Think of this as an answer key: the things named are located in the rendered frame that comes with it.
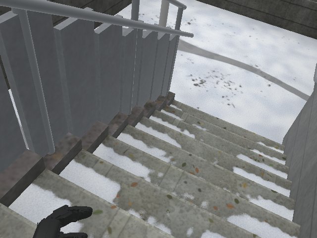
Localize stairs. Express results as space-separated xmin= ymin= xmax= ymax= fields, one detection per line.
xmin=0 ymin=100 xmax=300 ymax=238

